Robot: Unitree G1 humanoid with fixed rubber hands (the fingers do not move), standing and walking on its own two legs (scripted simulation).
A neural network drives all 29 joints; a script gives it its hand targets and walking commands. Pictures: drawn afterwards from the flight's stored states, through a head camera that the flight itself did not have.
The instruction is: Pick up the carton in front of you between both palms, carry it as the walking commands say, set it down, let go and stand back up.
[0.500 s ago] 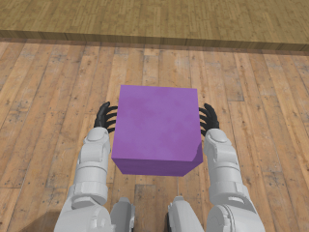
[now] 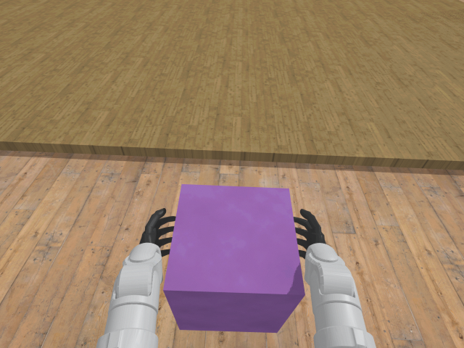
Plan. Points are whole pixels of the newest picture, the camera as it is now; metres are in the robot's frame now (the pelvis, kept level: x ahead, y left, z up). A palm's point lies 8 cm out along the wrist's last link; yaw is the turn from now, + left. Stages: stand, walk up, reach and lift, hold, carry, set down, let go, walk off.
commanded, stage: reach and lift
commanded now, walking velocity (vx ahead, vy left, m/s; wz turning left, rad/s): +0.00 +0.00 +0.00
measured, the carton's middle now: (231, 262) +0.31 +0.00 -0.05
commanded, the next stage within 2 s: hold in 1.00 s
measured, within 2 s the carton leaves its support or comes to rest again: neither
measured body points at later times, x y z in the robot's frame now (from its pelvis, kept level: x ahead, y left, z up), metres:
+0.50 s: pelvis -0.01 +0.00 +0.01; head -0.02 +0.00 +0.46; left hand +0.31 +0.15 +0.03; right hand +0.31 -0.15 +0.03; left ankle +0.02 +0.13 -0.73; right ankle +0.02 -0.13 -0.73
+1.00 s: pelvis +0.01 +0.00 +0.01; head -0.02 +0.00 +0.46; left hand +0.31 +0.15 +0.04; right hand +0.31 -0.15 +0.04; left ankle +0.02 +0.13 -0.73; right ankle +0.02 -0.13 -0.73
